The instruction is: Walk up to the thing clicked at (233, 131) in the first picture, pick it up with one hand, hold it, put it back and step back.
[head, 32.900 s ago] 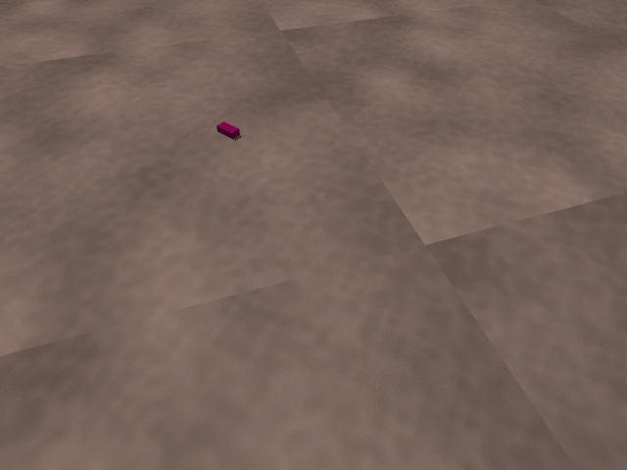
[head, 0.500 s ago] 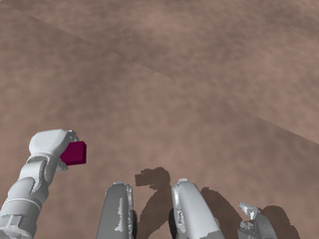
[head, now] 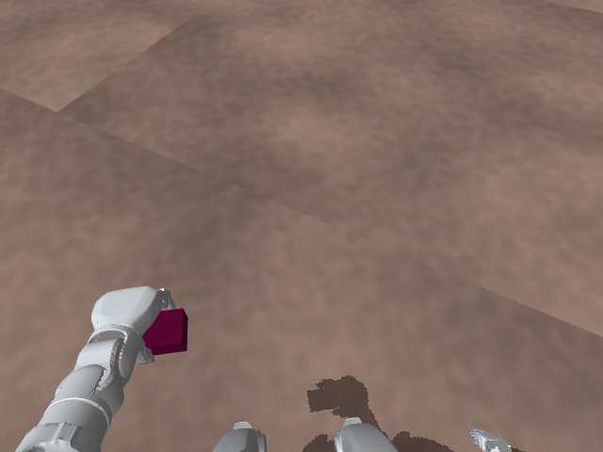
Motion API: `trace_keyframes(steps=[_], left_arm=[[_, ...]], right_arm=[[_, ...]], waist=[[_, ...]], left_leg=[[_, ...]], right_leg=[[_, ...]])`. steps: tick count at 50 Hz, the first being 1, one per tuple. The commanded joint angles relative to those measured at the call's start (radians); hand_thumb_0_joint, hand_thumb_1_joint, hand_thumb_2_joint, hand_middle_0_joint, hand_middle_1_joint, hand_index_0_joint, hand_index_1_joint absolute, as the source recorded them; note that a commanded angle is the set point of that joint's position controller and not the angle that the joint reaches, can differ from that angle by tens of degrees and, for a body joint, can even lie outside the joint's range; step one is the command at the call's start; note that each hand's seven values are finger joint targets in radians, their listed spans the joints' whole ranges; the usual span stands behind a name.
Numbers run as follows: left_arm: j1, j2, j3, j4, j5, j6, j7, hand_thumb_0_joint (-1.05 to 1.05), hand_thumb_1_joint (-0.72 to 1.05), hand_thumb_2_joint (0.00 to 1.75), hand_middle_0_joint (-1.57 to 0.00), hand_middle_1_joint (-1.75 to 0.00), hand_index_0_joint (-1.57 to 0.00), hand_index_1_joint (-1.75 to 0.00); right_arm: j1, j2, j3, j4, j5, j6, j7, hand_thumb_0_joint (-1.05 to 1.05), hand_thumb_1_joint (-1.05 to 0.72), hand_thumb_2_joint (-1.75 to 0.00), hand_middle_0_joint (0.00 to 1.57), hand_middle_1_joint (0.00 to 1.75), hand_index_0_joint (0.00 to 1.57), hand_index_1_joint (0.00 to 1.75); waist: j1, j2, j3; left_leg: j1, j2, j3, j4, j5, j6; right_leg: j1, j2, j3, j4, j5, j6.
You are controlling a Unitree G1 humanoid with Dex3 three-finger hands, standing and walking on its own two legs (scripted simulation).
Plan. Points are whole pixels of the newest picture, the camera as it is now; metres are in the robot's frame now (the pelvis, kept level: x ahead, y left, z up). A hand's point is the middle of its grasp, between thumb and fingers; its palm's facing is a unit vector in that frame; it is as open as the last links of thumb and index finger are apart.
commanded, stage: lift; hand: left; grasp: from above
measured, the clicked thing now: (144, 334) +0.33 +0.24 -0.12
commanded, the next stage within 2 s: hold in 0.20 s
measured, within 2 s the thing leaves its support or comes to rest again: neither
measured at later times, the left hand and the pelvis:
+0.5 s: hand (135, 308) +0.34 +0.22 -0.02, palm faces -0.45 -0.06 -0.89, open 8.5 cm; pelvis +0.03 +0.00 +0.05, yaw +0 degrees
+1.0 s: hand (129, 303) +0.33 +0.21 +0.01, palm faces -0.45 -0.05 -0.89, open 8.4 cm; pelvis +0.03 +0.00 +0.06, yaw -1 degrees
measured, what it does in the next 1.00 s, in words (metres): rises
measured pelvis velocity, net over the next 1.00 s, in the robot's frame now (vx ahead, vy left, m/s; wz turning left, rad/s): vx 0.03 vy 0.00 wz -0.01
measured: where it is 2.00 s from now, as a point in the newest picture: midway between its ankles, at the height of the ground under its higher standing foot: outside the picture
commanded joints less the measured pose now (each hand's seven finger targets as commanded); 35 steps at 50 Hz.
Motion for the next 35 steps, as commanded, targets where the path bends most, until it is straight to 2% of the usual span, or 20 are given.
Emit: trace_keyframes(steps=[1, 2, 3, 5, 7, 9, 10, 11, 12, 15, 17, 18, 20, 23, 25, 26, 28, 29, 33, 35], left_arm=[[-0.286, 0.2, 0.071, -0.158, -0.003, 0.019, 0.05, 0.0, 0.67, 0.53, -1.08, -0.4, -1.07, -0.41], [-0.305, 0.198, 0.067, -0.162, -0.005, 0.021, 0.049, 0.0, 0.67, 0.52, -1.08, -0.38, -1.07, -0.4], [-0.293, 0.207, 0.083, -0.17, -0.008, 0.024, 0.049, 0.0, 0.67, 0.52, -1.07, -0.41, -1.07, -0.41], [-0.276, 0.177, 0.053, -0.162, -0.013, 0.031, 0.041, 0.0, 0.65, 0.52, -1.07, -0.38, -1.06, -0.39], [-0.279, 0.198, 0.068, -0.173, -0.013, 0.032, 0.036, 0.0, 0.65, 0.51, -1.07, -0.38, -1.06, -0.39], [-0.287, 0.188, 0.06, -0.186, -0.017, 0.03, 0.03, 0.0, 0.68, 0.53, -1.1, -0.36, -1.09, -0.38], [-0.288, 0.174, 0.047, -0.184, -0.02, 0.029, 0.024, 0.0, 0.68, 0.53, -1.1, -0.36, -1.09, -0.38], [-0.296, 0.18, 0.051, -0.189, -0.02, 0.028, 0.023, 0.0, 0.68, 0.54, -1.11, -0.37, -1.09, -0.38], [-0.292, 0.195, 0.064, -0.194, -0.018, 0.027, 0.025, 0.0, 0.68, 0.53, -1.09, -0.38, -1.08, -0.39], [-0.291, 0.186, 0.057, -0.196, -0.013, 0.029, 0.024, 0.0, 0.7, 0.56, -1.1, -0.4, -1.09, -0.41], [-0.321, 0.187, 0.051, -0.216, -0.016, 0.026, 0.021, 0.0, 0.71, 0.5, -1.1, -0.38, -1.1, -0.38], [-0.302, 0.181, 0.05, -0.195, -0.014, 0.028, 0.016, 0.0, 0.69, 0.48, -1.07, -0.39, -1.08, -0.38], [-0.302, 0.196, 0.052, -0.204, -0.013, 0.026, 0.008, 0.0, 0.7, 0.48, -1.08, -0.37, -1.09, -0.37], [-0.297, 0.181, 0.043, -0.207, -0.022, 0.021, -0.005, 0.0, 0.7, 0.5, -1.09, -0.38, -1.1, -0.38], [-0.289, 0.179, 0.04, -0.213, -0.02, 0.024, -0.013, 0.0, 0.72, 0.5, -1.11, -0.36, -1.11, -0.36], [-0.292, 0.173, 0.035, -0.224, -0.021, 0.025, -0.018, 0.0, 0.73, 0.49, -1.11, -0.37, -1.12, -0.37], [-0.279, 0.187, 0.044, -0.218, -0.018, 0.025, -0.027, 0.0, 0.73, 0.5, -1.13, -0.35, -1.13, -0.36], [-0.299, 0.181, 0.037, -0.242, -0.023, 0.022, -0.033, 0.0, 0.72, 0.5, -1.12, -0.35, -1.12, -0.35], [-0.276, 0.189, 0.045, -0.226, -0.013, 0.017, -0.051, 0.0, 0.71, 0.48, -1.11, -0.34, -1.11, -0.34], [-0.297, 0.185, 0.041, -0.266, -0.013, 0.016, -0.053, 0.0, 0.72, 0.46, -1.11, -0.33, -1.12, -0.33]], right_arm=[[0.036, -0.151, -0.055, -0.093, 0.001, -0.023, -0.006, 0.0, -0.9, -0.9, 0.2, 0.3, 0.2, 0.3], [0.035, -0.149, -0.056, -0.094, 0.0, -0.021, -0.007, 0.0, -0.9, -0.9, 0.2, 0.3, 0.2, 0.3], [0.035, -0.149, -0.058, -0.095, -0.001, -0.02, -0.007, 0.0, -0.9, -0.9, 0.2, 0.3, 0.2, 0.3], [0.025, -0.15, -0.057, -0.103, 0.001, -0.016, -0.005, 0.0, -0.9, -0.9, 0.2, 0.3, 0.2, 0.3], [0.024, -0.152, -0.059, -0.104, 0.001, -0.013, -0.007, 0.0, -0.9, -0.9, 0.2, 0.3, 0.2, 0.3], [0.019, -0.151, -0.058, -0.108, 0.001, -0.011, -0.007, 0.0, -0.89, -0.9, 0.2, 0.3, 0.2, 0.3], [0.013, -0.15, -0.057, -0.11, 0.002, -0.011, -0.008, 0.0, -0.89, -0.9, 0.2, 0.3, 0.2, 0.3], [0.015, -0.149, -0.056, -0.11, 0.003, -0.01, -0.009, 0.0, -0.89, -0.9, 0.2, 0.3, 0.2, 0.3], [0.011, -0.149, -0.057, -0.109, 0.003, -0.009, -0.01, 0.0, -0.89, -0.9, 0.2, 0.3, 0.2, 0.3], [0.008, -0.149, -0.057, -0.107, 0.005, -0.005, -0.011, 0.0, -0.89, -0.9, 0.2, 0.3, 0.2, 0.3], [0.001, -0.152, -0.059, -0.108, 0.006, -0.005, -0.012, 0.0, -0.89, -0.9, 0.2, 0.3, 0.2, 0.3], [0.004, -0.149, -0.06, -0.102, 0.007, -0.006, -0.012, 0.0, -0.89, -0.9, 0.2, 0.3, 0.2, 0.3], [-0.005, -0.155, -0.062, -0.11, 0.009, -0.001, -0.012, 0.0, -0.89, -0.9, 0.2, 0.3, 0.2, 0.3], [-0.013, -0.153, -0.062, -0.114, 0.011, 0.0, -0.011, 0.0, -0.89, -0.9, 0.2, 0.3, 0.2, 0.3], [-0.015, -0.154, -0.064, -0.115, 0.012, 0.003, -0.01, 0.0, -0.89, -0.9, 0.2, 0.3, 0.2, 0.3], [-0.01, -0.155, -0.064, -0.115, 0.013, 0.003, -0.009, 0.0, -0.89, -0.9, 0.2, 0.3, 0.2, 0.3], [-0.012, -0.156, -0.065, -0.117, 0.013, 0.007, -0.008, 0.0, -0.89, -0.9, 0.2, 0.3, 0.2, 0.3], [-0.014, -0.155, -0.065, -0.119, 0.014, 0.009, -0.008, 0.0, -0.89, -0.9, 0.2, 0.3, 0.2, 0.3], [-0.024, -0.157, -0.065, -0.131, 0.016, 0.017, -0.006, 0.0, -0.89, -0.9, 0.2, 0.3, 0.2, 0.3], [-0.029, -0.154, -0.062, -0.138, 0.016, 0.02, -0.005, 0.0, -0.89, -0.9, 0.2, 0.3, 0.2, 0.3]], waist=[[-0.004, 0.013, -0.272], [-0.001, 0.009, -0.271], [0.009, 0.017, -0.283], [0.008, 0.03, -0.256], [0.012, 0.022, -0.253], [0.011, 0.033, -0.245], [0.002, 0.025, -0.235], [0.005, 0.022, -0.234], [0.016, 0.021, -0.242], [0.012, 0.016, -0.235], [0.01, 0.018, -0.232], [0.009, 0.011, -0.227], [0.018, 0.007, -0.224], [0.023, -0.008, -0.213], [0.027, -0.012, -0.231], [0.019, -0.019, -0.234], [0.029, -0.012, -0.223], [0.025, -0.009, -0.234], [0.034, 0.0, -0.195], [0.033, 0.001, -0.207]], left_leg=[[0.326, -0.021, -0.032, -0.215, 0.248, -0.015], [0.338, -0.022, -0.034, -0.229, 0.252, -0.015], [0.355, -0.023, -0.031, -0.24, 0.262, -0.016], [0.397, -0.023, -0.027, -0.278, 0.255, -0.021], [0.411, -0.022, -0.029, -0.303, 0.257, -0.021], [0.437, -0.023, -0.025, -0.326, 0.259, -0.021], [0.447, -0.021, -0.028, -0.335, 0.263, -0.022], [0.453, -0.02, -0.029, -0.344, 0.267, -0.021], [0.46, -0.023, -0.026, -0.348, 0.28, -0.021], [0.483, -0.027, -0.019, -0.367, 0.311, -0.02], [0.509, -0.025, -0.019, -0.385, 0.312, -0.021], [0.513, -0.024, -0.021, -0.39, 0.331, -0.022], [0.527, -0.028, -0.013, -0.4, 0.342, -0.018], [0.539, -0.031, -0.011, -0.419, 0.345, -0.016], [0.564, -0.03, -0.008, -0.416, 0.396, -0.013], [0.575, -0.029, -0.006, -0.418, 0.421, -0.012], [0.581, -0.03, -0.003, -0.421, 0.445, -0.009], [0.594, -0.028, -0.004, -0.425, 0.455, -0.009], [0.601, -0.026, -0.007, -0.452, 0.446, -0.013], [0.615, -0.027, -0.004, -0.464, 0.443, -0.012]], right_leg=[[0.187, 0.023, 0.013, -0.23, 0.249, -0.022], [0.209, 0.022, 0.013, -0.243, 0.253, -0.021], [0.232, 0.02, 0.019, -0.258, 0.262, -0.021], [0.239, 0.018, 0.013, -0.283, 0.244, -0.025], [0.26, 0.02, 0.016, -0.309, 0.244, -0.025], [0.279, 0.018, 0.018, -0.328, 0.248, -0.025], [0.279, 0.018, 0.016, -0.336, 0.248, -0.025], [0.289, 0.019, 0.018, -0.344, 0.25, -0.024], [0.314, 0.018, 0.021, -0.353, 0.261, -0.023], [0.338, 0.015, 0.027, -0.37, 0.296, -0.022], [0.351, 0.018, 0.026, -0.386, 0.295, -0.023], [0.356, 0.019, 0.026, -0.387, 0.309, -0.023], [0.377, 0.016, 0.027, -0.406, 0.323, -0.021], [0.407, 0.015, 0.031, -0.422, 0.331, -0.019], [0.422, 0.016, 0.033, -0.426, 0.38, -0.016], [0.432, 0.017, 0.033, -0.425, 0.402, -0.016], [0.438, 0.017, 0.033, -0.434, 0.422, -0.015], [0.441, 0.018, 0.032, -0.436, 0.429, -0.015], [0.448, 0.02, 0.026, -0.45, 0.405, -0.021], [0.462, 0.018, 0.029, -0.457, 0.409, -0.021]])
